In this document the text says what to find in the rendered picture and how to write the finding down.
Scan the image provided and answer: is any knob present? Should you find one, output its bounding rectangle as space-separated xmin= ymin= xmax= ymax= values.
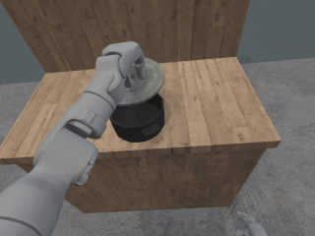
xmin=129 ymin=65 xmax=138 ymax=80

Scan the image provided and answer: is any lid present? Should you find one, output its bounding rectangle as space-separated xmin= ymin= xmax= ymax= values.
xmin=117 ymin=57 xmax=164 ymax=106

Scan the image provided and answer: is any pot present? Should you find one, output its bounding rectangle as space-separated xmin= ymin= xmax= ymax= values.
xmin=109 ymin=93 xmax=165 ymax=143

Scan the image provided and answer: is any right robot hand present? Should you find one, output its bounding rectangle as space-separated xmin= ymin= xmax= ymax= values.
xmin=235 ymin=210 xmax=268 ymax=236

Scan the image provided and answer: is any left robot hand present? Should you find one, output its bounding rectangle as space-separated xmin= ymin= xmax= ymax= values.
xmin=101 ymin=41 xmax=146 ymax=88

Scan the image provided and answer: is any robot left upper arm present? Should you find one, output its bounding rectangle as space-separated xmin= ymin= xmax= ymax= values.
xmin=0 ymin=127 xmax=99 ymax=236

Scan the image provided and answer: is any left robot forearm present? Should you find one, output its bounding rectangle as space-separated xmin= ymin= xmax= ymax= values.
xmin=32 ymin=49 xmax=131 ymax=167

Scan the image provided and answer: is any table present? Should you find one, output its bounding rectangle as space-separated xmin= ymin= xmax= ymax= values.
xmin=0 ymin=0 xmax=282 ymax=213

